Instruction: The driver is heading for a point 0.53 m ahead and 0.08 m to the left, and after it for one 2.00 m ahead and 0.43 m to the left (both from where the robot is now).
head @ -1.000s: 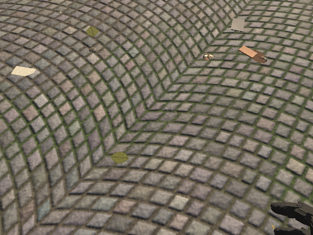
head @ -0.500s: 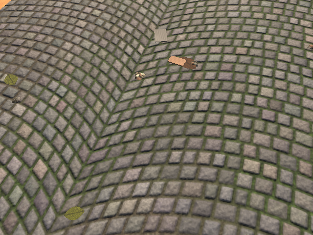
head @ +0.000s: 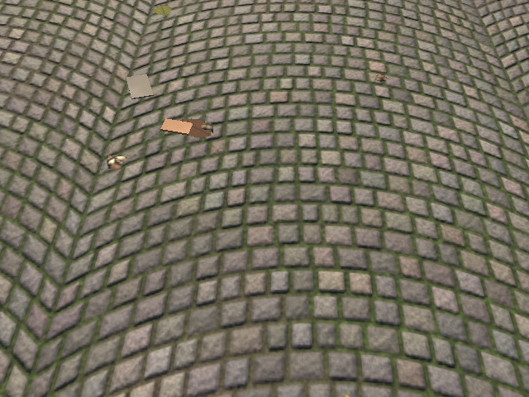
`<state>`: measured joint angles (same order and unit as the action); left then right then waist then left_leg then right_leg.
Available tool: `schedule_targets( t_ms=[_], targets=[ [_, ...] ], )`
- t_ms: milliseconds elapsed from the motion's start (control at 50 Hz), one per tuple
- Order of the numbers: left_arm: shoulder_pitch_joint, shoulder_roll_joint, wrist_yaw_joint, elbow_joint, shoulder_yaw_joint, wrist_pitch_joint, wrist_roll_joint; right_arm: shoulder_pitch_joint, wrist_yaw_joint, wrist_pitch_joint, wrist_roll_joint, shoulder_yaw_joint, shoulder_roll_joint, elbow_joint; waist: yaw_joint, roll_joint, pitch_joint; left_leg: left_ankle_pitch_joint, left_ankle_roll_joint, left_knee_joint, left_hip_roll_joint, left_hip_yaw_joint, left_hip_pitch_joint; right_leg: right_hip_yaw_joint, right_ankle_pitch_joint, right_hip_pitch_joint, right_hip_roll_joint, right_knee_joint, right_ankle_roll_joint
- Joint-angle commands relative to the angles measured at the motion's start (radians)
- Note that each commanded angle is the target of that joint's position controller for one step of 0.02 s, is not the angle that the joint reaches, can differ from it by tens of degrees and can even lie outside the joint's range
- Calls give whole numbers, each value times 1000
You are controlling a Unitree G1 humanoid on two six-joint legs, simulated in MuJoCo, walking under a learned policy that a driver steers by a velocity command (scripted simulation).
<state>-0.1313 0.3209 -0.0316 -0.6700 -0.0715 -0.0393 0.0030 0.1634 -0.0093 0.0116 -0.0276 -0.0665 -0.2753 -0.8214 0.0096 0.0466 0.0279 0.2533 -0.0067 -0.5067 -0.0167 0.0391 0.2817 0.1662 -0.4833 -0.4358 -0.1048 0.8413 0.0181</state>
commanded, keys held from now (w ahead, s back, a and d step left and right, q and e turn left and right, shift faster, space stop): no key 0.24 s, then w+q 0.50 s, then w+e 0.04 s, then e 0.22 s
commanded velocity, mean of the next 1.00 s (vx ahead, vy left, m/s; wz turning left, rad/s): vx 0.23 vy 0.00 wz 0.13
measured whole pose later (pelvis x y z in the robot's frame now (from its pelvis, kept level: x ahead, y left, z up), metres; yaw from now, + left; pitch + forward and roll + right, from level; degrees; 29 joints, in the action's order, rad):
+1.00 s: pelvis +0.23 +0.09 +0.00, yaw +12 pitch +1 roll +0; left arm -0.05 0.27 0.05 -0.71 -0.05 0.09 0.01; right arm 0.33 -0.03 0.05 -0.01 -0.03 -0.27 -0.87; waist 0.06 0.05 0.04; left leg 0.34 -0.09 -0.27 -0.09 0.03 -0.06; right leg -0.02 0.13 -0.58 0.01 0.50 -0.02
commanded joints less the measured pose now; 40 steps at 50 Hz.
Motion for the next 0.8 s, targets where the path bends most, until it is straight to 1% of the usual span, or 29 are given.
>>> schedule_targets(
  t_ms=[20,40,80,120,160,200,220,240,260,280,300,320,340,360,400,440,480,520,560,580,600,620,640,660,680,700,720,780,800],
  targets=[
    [-61,139,-12,25,-52,3,-1,-100,-7,23,21,-22,-136,82,-39,-181,-53,-274,-206,196,279,282,-95,30,-30,-87,34,266,41],
    [-64,107,-12,18,-43,-2,-2,-99,-10,23,28,-12,-116,74,-38,-179,-50,-312,-198,185,259,247,-106,35,4,-75,39,254,54],
    [-49,55,-7,18,-23,-1,4,-78,-13,15,25,-4,-99,52,-30,-197,-60,-358,-187,172,213,173,-135,-24,33,-22,57,117,72],
    [-12,17,-2,23,-3,4,2,-65,-16,5,22,-5,-111,37,-3,-226,-82,-398,-180,150,196,140,-157,-94,31,70,96,-77,80],
    [-5,32,0,14,-5,6,11,-26,-14,-5,24,-12,-145,20,21,-238,-91,-436,-190,130,211,162,-173,-133,69,142,93,-230,77],
    [-59,42,1,-23,-9,5,9,-24,-10,-7,40,-6,-142,6,-12,-214,-78,-424,-160,109,194,155,-146,-153,291,263,86,-495,46],
    [-60,69,-1,-27,-12,4,0,6,-6,2,40,-2,-131,-6,-4,-182,-82,-379,-118,113,185,156,-103,-107,394,342,115,-534,19],
    [-69,119,-8,-21,-18,2,-9,13,2,17,20,7,-114,-5,12,-89,-114,-308,-66,76,152,115,-42,-25,614,434,203,-482,-14],
    [-78,127,-4,-53,-20,1,-14,60,12,28,15,15,-72,-24,54,58,-148,-92,-17,107,65,28,-52,-34,481,407,213,-426,-69],
    [-76,78,9,-51,-15,5,-16,-8,12,25,17,19,-84,-32,-3,49,-121,25,13,58,22,-18,-69,-36,198,339,190,-458,-91],
    [-89,85,12,-53,-17,9,-23,-57,10,20,33,11,-105,-27,-32,53,-66,135,12,-21,-15,-50,-1,-8,-31,301,195,-507,-103],
    [-112,119,8,-59,-25,16,-25,-84,4,17,45,11,-91,-15,-47,106,-14,199,6,-108,-34,-76,82,68,-192,284,243,-570,-125],
    [-138,141,4,-68,-32,29,-17,-101,1,16,54,9,-93,1,-59,166,55,212,-3,-192,-30,-89,168,167,-288,270,325,-637,-165],
    [-162,149,-3,-77,-35,45,-10,-125,3,21,60,5,-102,20,-70,196,109,217,-23,-286,14,-47,243,252,-296,257,402,-682,-204],
    [-190,127,-13,-90,-33,76,-4,-128,13,33,75,-7,-111,34,-73,173,139,286,-56,-435,74,28,416,293,-202,354,467,-710,-236],
    [-154,113,-14,-84,-32,90,13,-114,28,42,72,-5,-97,31,-57,112,117,232,-66,-365,110,23,425,185,-72,418,446,-712,-201],
    [-109,132,-7,-76,-40,94,12,-103,45,44,59,4,-75,22,-44,88,70,145,-56,-264,102,-42,267,33,92,361,385,-696,-165],
    [-79,151,5,-70,-50,91,17,-38,58,37,57,4,-77,2,-8,82,31,29,-44,-172,62,-109,64,-80,128,256,342,-657,-147],
    [-76,133,12,-70,-45,89,20,92,56,24,54,-13,-100,-45,51,37,-4,-13,-44,-126,-8,-174,-150,-158,113,131,311,-523,-123],
    [-84,99,15,-68,-32,92,9,196,49,18,61,-35,-137,-70,98,-20,-39,19,-68,-104,-30,-161,-273,-209,183,73,282,-354,-94],
    [-61,32,16,-40,-9,97,-14,308,33,18,66,-65,-230,-82,142,-252,-46,142,-148,55,121,133,-370,-313,153,-79,202,35,-14],
    [-37,-31,11,44,11,121,-5,336,41,40,52,-71,-335,-52,112,-443,-117,421,-351,329,344,784,-468,-188,-131,-348,34,324,23],
    [-19,53,17,34,-5,145,46,267,45,62,38,-50,-262,-31,100,-263,-68,568,-367,389,396,828,-432,-74,-79,-446,112,433,-10],
    [10,99,25,36,-14,161,58,214,45,77,36,-34,-207,-11,82,-203,2,509,-325,364,369,725,-366,-72,19,-461,155,416,-48],
    [-8,100,24,16,-17,170,34,166,43,80,36,-23,-179,5,51,-124,22,382,-283,338,323,607,-310,-74,103,-417,190,365,-57],
    [-17,99,21,4,-22,172,4,128,38,76,36,-17,-165,20,31,-102,34,253,-254,332,278,504,-247,-71,172,-358,213,273,-54],
    [-21,99,26,1,-27,169,-7,115,30,72,31,-10,-155,30,14,-126,30,173,-235,341,237,428,-206,-73,224,-292,218,214,-45],
    [-3,68,35,-6,-21,150,-8,144,8,72,32,-10,-160,29,15,-123,22,-91,-224,366,195,267,-217,-122,389,-275,196,63,-1],
    [21,58,35,-1,-17,146,-7,148,1,72,30,-8,-158,25,19,-114,34,-241,-212,358,184,213,-208,-135,435,-267,190,-4,11]
  ],
)
Velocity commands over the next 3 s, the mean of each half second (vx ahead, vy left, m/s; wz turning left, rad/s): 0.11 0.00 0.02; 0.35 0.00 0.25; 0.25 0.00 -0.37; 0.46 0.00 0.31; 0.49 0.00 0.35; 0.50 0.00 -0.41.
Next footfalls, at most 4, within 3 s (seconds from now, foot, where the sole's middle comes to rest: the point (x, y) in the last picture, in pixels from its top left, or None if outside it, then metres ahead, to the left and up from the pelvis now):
0.22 right None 0.02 -0.14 -0.77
0.60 left None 0.13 0.14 -0.77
1.04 right None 0.47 0.04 -0.77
1.44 left None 0.47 0.27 -0.77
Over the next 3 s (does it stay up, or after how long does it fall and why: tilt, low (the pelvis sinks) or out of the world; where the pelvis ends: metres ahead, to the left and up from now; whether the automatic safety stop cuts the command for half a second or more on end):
stays up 1.16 0.30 -0.01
